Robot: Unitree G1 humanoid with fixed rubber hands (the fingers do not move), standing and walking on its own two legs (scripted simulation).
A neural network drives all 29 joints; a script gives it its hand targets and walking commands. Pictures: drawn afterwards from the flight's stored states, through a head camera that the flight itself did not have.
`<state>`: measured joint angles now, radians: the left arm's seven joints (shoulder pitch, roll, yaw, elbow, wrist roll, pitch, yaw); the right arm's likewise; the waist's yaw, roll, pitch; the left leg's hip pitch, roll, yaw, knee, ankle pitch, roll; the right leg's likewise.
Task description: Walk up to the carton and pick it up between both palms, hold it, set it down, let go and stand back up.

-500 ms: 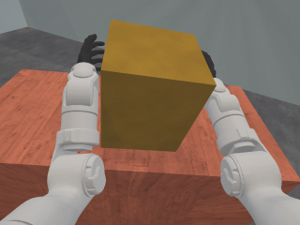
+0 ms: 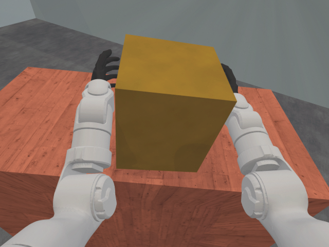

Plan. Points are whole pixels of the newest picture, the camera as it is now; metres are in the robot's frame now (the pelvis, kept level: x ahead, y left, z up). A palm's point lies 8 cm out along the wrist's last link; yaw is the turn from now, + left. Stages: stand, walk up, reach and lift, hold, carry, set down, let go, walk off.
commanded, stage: set down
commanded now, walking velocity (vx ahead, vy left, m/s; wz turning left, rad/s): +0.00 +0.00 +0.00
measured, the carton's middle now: (164, 108) +0.39 +0.01 +0.16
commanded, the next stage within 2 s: none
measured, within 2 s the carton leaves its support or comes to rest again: rests again in 0.94 s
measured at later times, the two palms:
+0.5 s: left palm (104, 96) +0.41 +0.15 +0.18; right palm (224, 103) +0.42 -0.15 +0.17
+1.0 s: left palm (104, 104) +0.41 +0.16 +0.16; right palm (222, 111) +0.41 -0.15 +0.15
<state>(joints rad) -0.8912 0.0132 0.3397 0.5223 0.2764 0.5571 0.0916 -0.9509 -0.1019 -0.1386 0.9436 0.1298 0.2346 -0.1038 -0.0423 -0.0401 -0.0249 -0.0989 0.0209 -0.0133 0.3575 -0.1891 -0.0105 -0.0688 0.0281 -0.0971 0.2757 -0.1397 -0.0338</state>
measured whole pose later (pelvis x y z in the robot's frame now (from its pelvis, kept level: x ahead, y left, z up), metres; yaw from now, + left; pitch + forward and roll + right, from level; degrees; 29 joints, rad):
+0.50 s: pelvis +0.01 +0.00 +0.00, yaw +0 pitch -1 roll -1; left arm -0.84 0.00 0.33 0.59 0.23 0.46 0.13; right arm -0.92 -0.10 -0.14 0.98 0.09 0.19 -0.09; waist -0.02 -0.02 -0.04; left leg -0.15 0.03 -0.02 0.36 -0.19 -0.02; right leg -0.12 0.03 -0.10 0.27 -0.14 -0.04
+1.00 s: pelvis +0.00 +0.00 +0.00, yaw +0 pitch -1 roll -1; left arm -0.80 -0.02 0.34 0.62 0.24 0.38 0.13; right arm -0.87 -0.08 -0.19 0.98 0.03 0.13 -0.07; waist -0.01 -0.02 -0.04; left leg -0.15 0.02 -0.01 0.35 -0.18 -0.01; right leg -0.13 0.03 -0.09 0.27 -0.13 -0.04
